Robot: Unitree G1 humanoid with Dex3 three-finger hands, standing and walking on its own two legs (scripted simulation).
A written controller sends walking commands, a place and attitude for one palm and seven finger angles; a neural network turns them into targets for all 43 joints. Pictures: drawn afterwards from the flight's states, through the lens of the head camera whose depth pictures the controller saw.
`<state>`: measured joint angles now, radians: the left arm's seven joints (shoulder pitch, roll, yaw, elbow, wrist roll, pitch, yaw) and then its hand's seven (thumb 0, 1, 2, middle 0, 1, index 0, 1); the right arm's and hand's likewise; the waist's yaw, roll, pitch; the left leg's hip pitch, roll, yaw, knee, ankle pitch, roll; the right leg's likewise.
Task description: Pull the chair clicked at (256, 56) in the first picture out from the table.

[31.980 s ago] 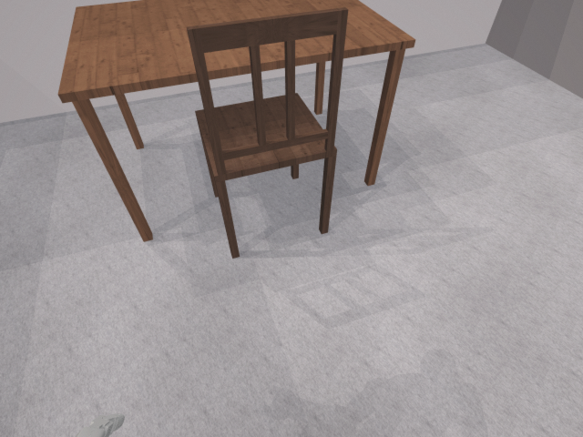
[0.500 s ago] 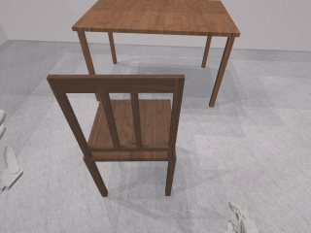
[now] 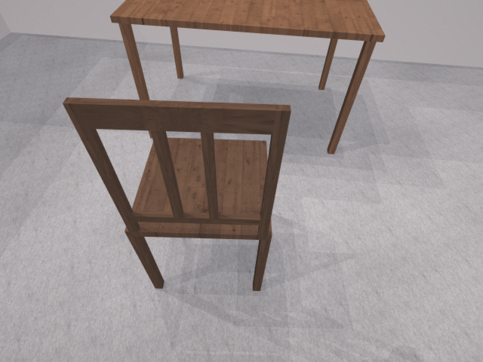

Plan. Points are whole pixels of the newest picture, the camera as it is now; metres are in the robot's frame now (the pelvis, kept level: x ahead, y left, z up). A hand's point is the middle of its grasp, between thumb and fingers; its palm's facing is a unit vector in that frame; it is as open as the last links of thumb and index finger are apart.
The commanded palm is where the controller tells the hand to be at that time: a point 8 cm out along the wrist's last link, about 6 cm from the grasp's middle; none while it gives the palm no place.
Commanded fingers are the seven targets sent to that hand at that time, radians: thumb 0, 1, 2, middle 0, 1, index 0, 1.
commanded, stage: let the arm hang, fingers relaxed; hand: left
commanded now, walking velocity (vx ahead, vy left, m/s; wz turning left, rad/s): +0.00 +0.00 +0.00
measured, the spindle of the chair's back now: (170, 178) +0.51 +0.20 -0.06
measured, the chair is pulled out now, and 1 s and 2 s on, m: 0.69 0.69 0.69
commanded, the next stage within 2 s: look to check the result in 0.62 s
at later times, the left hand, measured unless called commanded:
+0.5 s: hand out of the picture -0.02 +0.13 -0.17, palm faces +0.03 -0.99 -0.15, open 7.4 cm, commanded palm none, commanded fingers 0.00 0.90 0.90 -0.20 -0.30 -0.20 -0.30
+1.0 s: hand out of the picture -0.01 +0.14 -0.17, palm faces +0.04 -0.98 -0.17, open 7.4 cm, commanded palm none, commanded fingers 0.00 0.90 0.90 -0.20 -0.30 -0.20 -0.30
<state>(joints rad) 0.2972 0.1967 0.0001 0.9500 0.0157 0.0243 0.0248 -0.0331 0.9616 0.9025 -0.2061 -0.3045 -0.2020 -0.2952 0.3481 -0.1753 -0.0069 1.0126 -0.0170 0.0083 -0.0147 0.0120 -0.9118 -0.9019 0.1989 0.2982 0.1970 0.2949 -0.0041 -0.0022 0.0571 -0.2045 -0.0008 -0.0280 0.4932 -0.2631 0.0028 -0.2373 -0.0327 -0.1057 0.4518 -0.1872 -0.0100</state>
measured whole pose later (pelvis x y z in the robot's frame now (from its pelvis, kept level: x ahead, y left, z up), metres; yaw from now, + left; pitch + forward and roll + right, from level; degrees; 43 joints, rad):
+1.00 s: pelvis +0.00 -0.02 +0.00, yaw +0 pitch -2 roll +0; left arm 0.32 0.11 0.00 1.09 0.01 0.00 0.04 0.00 0.91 0.90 -0.20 -0.30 -0.20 -0.29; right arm 0.39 -0.09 0.00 1.10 -0.01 -0.01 -0.03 0.01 -0.91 -0.90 0.20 0.30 0.20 0.29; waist 0.00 0.01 0.04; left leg -0.19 0.02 -0.04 0.47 -0.26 -0.02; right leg -0.24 -0.02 -0.11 0.46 -0.20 -0.04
